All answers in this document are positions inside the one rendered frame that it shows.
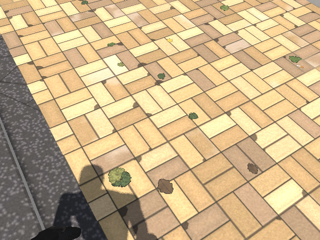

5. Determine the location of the left robot hand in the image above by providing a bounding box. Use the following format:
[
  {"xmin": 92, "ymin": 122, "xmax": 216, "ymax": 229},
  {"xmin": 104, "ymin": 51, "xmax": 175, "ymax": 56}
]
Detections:
[{"xmin": 31, "ymin": 226, "xmax": 81, "ymax": 240}]

